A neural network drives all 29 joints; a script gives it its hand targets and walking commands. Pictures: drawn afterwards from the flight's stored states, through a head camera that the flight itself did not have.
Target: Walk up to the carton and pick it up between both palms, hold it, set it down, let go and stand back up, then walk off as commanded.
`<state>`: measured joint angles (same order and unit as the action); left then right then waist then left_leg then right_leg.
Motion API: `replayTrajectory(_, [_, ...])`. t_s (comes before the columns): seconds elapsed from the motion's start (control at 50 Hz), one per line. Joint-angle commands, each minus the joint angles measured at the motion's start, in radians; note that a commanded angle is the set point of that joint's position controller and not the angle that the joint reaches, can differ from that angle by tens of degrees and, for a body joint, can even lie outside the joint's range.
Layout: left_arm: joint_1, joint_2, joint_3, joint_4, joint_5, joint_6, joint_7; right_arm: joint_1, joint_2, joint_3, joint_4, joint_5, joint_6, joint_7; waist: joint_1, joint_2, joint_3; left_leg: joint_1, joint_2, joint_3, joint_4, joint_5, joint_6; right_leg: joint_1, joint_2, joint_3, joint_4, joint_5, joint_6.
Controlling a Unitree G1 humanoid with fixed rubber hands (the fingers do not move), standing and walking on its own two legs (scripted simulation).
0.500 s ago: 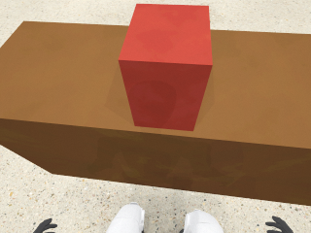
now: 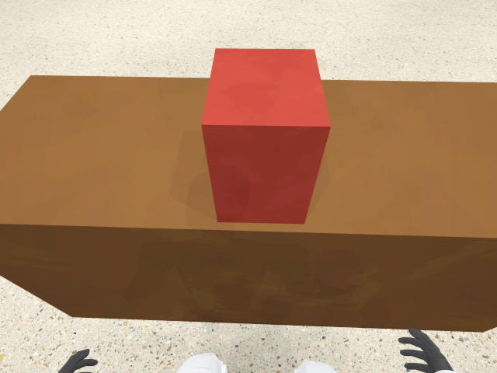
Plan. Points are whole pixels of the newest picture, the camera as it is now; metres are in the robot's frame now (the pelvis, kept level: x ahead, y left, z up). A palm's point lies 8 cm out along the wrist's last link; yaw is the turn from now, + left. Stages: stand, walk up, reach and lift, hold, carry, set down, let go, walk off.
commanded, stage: walk up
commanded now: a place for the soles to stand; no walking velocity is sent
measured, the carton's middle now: (262, 141) +0.48 +0.01 +0.08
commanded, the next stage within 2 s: none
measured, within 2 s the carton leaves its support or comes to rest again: neither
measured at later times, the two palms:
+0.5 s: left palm out of the picture +0.10 +0.31 -0.08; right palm out of the picture +0.06 -0.30 -0.10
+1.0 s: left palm out of the picture +0.11 +0.35 -0.10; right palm out of the picture +0.12 -0.27 -0.11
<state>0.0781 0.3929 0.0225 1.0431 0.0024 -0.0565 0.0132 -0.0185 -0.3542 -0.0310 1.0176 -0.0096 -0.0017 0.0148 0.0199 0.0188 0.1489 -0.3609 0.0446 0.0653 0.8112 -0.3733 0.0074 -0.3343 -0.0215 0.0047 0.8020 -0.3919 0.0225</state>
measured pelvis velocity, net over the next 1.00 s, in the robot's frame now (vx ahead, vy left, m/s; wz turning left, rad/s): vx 0.03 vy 0.03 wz -0.11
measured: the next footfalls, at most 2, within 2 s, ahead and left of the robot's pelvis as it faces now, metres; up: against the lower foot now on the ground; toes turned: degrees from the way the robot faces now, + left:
none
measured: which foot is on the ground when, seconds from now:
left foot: down 0.00-1.00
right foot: down 0.00-1.00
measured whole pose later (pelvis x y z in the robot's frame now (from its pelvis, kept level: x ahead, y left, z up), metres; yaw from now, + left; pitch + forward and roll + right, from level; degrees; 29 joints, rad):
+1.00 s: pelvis +0.03 +0.03 +0.01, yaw -6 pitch -3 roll +0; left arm 0.15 0.39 0.03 1.05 0.00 -0.03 0.05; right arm 0.05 -0.36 -0.07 0.98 -0.03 0.01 0.03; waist 0.03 0.01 0.13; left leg -0.30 0.03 0.18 0.76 -0.41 0.06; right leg -0.35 -0.05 0.01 0.83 -0.52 -0.03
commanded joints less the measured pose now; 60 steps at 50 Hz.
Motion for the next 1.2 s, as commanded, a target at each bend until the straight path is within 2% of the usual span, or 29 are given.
replayTrajectory(0.0, [-0.049,0.227,0.040,-0.037,-0.003,-0.012,0.011,-0.048,-0.268,-0.051,-0.054,0.000,-0.027,-0.006,-0.021,0.081,-0.195,0.048,0.157,-0.249,-0.359,0.016,0.101,0.044,-0.051,0.071,-0.163,0.093,-0.082])
replayTrajectory(0.04, [-0.013,0.229,0.040,-0.020,0.003,-0.004,0.013,-0.067,-0.268,-0.057,-0.061,-0.009,-0.030,-0.007,-0.003,0.057,-0.194,0.055,0.174,-0.244,-0.360,0.012,0.122,0.065,-0.041,0.046,-0.168,0.124,-0.070])
replayTrajectory(0.12, [-0.055,0.243,0.040,-0.011,0.001,-0.013,0.005,-0.036,-0.239,-0.052,-0.024,0.005,-0.022,-0.006,-0.036,-0.025,-0.151,0.067,0.102,-0.160,-0.326,0.000,0.066,0.013,-0.107,0.168,-0.329,0.072,-0.093])
replayTrajectory(0.18, [-0.085,0.246,0.039,-0.016,0.009,-0.010,0.001,-0.032,-0.254,-0.052,-0.009,-0.006,-0.019,0.002,-0.033,0.020,-0.134,0.065,0.097,-0.153,-0.380,-0.088,0.054,0.016,-0.106,0.157,-0.349,-0.007,-0.085])
replayTrajectory(0.22, [-0.045,0.239,0.036,-0.012,0.006,-0.014,0.000,-0.033,-0.247,-0.052,-0.001,0.001,-0.021,0.003,-0.017,-0.038,-0.143,0.091,0.098,-0.155,-0.387,-0.096,0.055,0.000,-0.106,0.164,-0.389,-0.015,-0.085])
replayTrajectory(0.36, [-0.051,0.213,0.035,-0.005,0.012,-0.005,-0.003,0.010,-0.264,-0.054,0.015,-0.003,-0.021,0.006,-0.019,-0.050,-0.194,0.148,0.105,-0.131,-0.435,-0.069,0.051,0.060,-0.087,0.136,-0.394,0.076,-0.080])
replayTrajectory(0.44, [0.025,0.277,0.057,0.010,0.007,-0.010,0.023,0.024,-0.241,-0.064,-0.006,-0.018,0.003,0.022,-0.011,-0.077,-0.174,0.083,0.046,-0.082,-0.331,-0.035,0.027,0.059,-0.166,0.256,-0.448,-0.030,-0.133])
replayTrajectory(0.5, [-0.010,0.280,0.065,-0.015,0.010,-0.002,0.025,0.059,-0.255,-0.073,-0.017,-0.023,0.003,0.027,-0.021,-0.069,-0.150,0.091,0.048,-0.108,-0.340,-0.046,0.027,0.000,-0.166,0.247,-0.433,-0.083,-0.134])
replayTrajectory(0.56, [-0.016,0.258,0.060,-0.039,0.007,-0.005,0.023,0.061,-0.271,-0.082,-0.021,-0.028,-0.003,0.027,-0.028,-0.024,-0.154,0.121,0.099,-0.151,-0.430,-0.076,0.065,-0.029,-0.087,0.131,-0.310,0.055,-0.100])
replayTrajectory(0.6, [0.004,0.204,0.048,-0.023,0.001,0.001,0.024,0.055,-0.274,-0.084,-0.032,-0.020,-0.004,0.023,-0.023,0.045,-0.154,0.126,0.197,-0.236,-0.510,-0.077,0.136,-0.001,0.001,0.002,-0.175,0.079,-0.077])
replayTrajectory(0.64, [0.084,0.208,0.045,-0.010,0.000,0.005,0.027,0.030,-0.287,-0.082,-0.054,-0.025,-0.003,0.017,-0.006,0.085,-0.180,0.125,0.237,-0.211,-0.462,0.030,0.175,0.009,-0.013,-0.016,-0.139,0.035,-0.064])
replayTrajectory(0.68, [0.113,0.219,0.047,0.000,0.008,-0.006,0.030,0.004,-0.280,-0.079,-0.075,-0.014,0.009,0.016,0.016,0.039,-0.161,0.055,0.183,-0.145,-0.385,0.118,0.124,0.100,-0.045,0.031,-0.251,0.183,-0.082])
replayTrajectory(0.72, [0.104,0.292,0.074,-0.008,0.018,-0.020,0.036,0.048,-0.259,-0.084,-0.071,-0.009,0.009,0.014,0.001,-0.057,-0.206,0.058,0.069,-0.042,-0.177,0.300,0.035,0.133,-0.168,0.245,-0.324,0.426,-0.134])
replayTrajectory(0.76, [0.089,0.342,0.082,-0.033,0.007,-0.021,0.044,0.072,-0.249,-0.082,-0.069,-0.004,0.013,0.018,-0.020,-0.119,-0.218,0.054,0.042,-0.075,-0.133,0.233,0.017,0.123,-0.234,0.343,-0.307,0.457,-0.200])
replayTrajectory(0.8, [0.047,0.309,0.063,-0.049,-0.001,-0.011,0.048,0.102,-0.271,-0.096,-0.052,-0.010,0.004,0.012,-0.039,-0.056,-0.225,0.171,0.085,-0.108,-0.211,0.366,0.027,0.021,-0.173,0.248,-0.222,0.444,-0.165])
replayTrajectory(0.84, [0.027,0.249,0.057,-0.063,-0.001,0.001,0.046,0.125,-0.297,-0.101,-0.052,-0.013,-0.005,0.010,-0.054,0.029,-0.240,0.245,0.175,-0.166,-0.327,0.434,0.101,-0.040,-0.031,0.033,-0.061,0.344,-0.080])
replayTrajectory(0.88, [0.072,0.212,0.042,-0.049,-0.003,0.017,0.050,0.105,-0.292,-0.099,-0.069,-0.018,-0.003,0.005,-0.044,0.123,-0.197,0.255,0.287,-0.260,-0.395,0.399,0.218,-0.111,0.011,-0.046,0.074,-0.098,-0.051])
replayTrajectory(0.9, [0.072,0.220,0.047,-0.061,-0.001,0.018,0.053,0.110,-0.298,-0.100,-0.088,-0.022,-0.002,0.005,-0.055,0.160,-0.166,0.237,0.310,-0.304,-0.414,0.366,0.240,-0.148,-0.004,-0.028,0.124,-0.206,-0.068])
replayTrajectory(0.94, [0.073,0.226,0.052,-0.053,0.002,0.011,0.047,0.079,-0.298,-0.105,-0.121,-0.023,0.003,0.001,-0.037,0.098,-0.130,0.154,0.303,-0.288,-0.382,0.337,0.259,-0.105,-0.019,-0.009,0.080,-0.187,-0.075])
replayTrajectory(0.98, [0.166,0.201,0.054,-0.033,0.005,-0.005,0.040,0.050,-0.277,-0.088,-0.132,-0.013,0.010,-0.003,0.014,0.118,-0.193,0.166,0.228,-0.120,-0.248,0.504,0.179,0.019,-0.033,-0.027,-0.185,0.037,-0.091])
replayTrajectory(1.0, [0.213,0.231,0.062,-0.013,0.012,-0.018,0.046,-0.007,-0.243,-0.082,-0.142,-0.005,0.011,0.002,0.048,0.076,-0.234,0.080,0.162,-0.056,-0.126,0.541,0.115,0.167,-0.061,0.025,-0.242,0.336,-0.089])
replayTrajectory(1.02, [0.268,0.312,0.095,-0.007,0.023,-0.027,0.058,-0.022,-0.214,-0.083,-0.173,0.006,0.013,0.006,0.064,-0.074,-0.238,-0.017,0.082,0.002,0.069,0.530,0.037,0.232,-0.159,0.216,-0.285,0.456,-0.145])
replayTrajectory(1.04, [0.255,0.373,0.098,-0.024,0.026,-0.030,0.063,-0.020,-0.179,-0.076,-0.192,0.007,0.024,0.002,0.066,-0.157,-0.205,-0.130,-0.009,-0.031,0.136,0.174,0.000,0.226,-0.307,0.456,-0.356,0.555,-0.249])
replayTrajectory(1.06, [0.141,0.384,0.092,-0.052,0.017,-0.024,0.056,0.004,-0.225,-0.092,-0.154,0.007,0.034,-0.007,0.033,-0.191,-0.150,-0.076,0.009,-0.104,0.207,-0.243,-0.006,0.075,-0.405,0.565,-0.384,0.508,-0.361])
replayTrajectory(1.08, [0.086,0.351,0.082,-0.089,0.015,-0.023,0.052,0.007,-0.238,-0.093,-0.137,0.007,0.025,-0.011,0.021,-0.167,-0.129,-0.039,0.026,-0.143,0.233,-0.276,-0.005,0.019,-0.398,0.525,-0.381,0.503,-0.388])
replayTrajectory(1.1, [0.047,0.328,0.084,-0.102,0.023,-0.019,0.050,0.045,-0.239,-0.096,-0.139,0.010,0.020,-0.005,-0.002,-0.163,-0.146,-0.025,0.025,-0.134,0.197,-0.265,0.000,0.014,-0.364,0.420,-0.358,0.419,-0.347])
replayTrajectory(1.12, [-0.003,0.304,0.085,-0.116,0.026,-0.018,0.046,0.086,-0.242,-0.096,-0.111,0.013,0.013,0.002,-0.029,-0.234,-0.180,-0.012,0.021,-0.111,0.102,-0.219,0.006,0.060,-0.299,0.317,-0.313,0.376,-0.287])
replayTrajectory(1.14, [-0.041,0.271,0.081,-0.134,0.022,-0.022,0.045,0.127,-0.226,-0.098,-0.094,0.013,0.008,0.005,-0.050,-0.258,-0.175,-0.003,0.017,-0.124,0.006,-0.132,0.013,0.063,-0.281,0.276,-0.265,0.437,-0.248])
replayTrajectory(1.18, [-0.067,0.230,0.066,-0.131,0.005,-0.007,0.033,0.201,-0.238,-0.105,-0.060,0.004,-0.015,-0.008,-0.095,-0.102,-0.166,0.166,0.036,-0.146,-0.293,0.236,0.025,-0.049,-0.173,0.139,-0.084,0.453,-0.114])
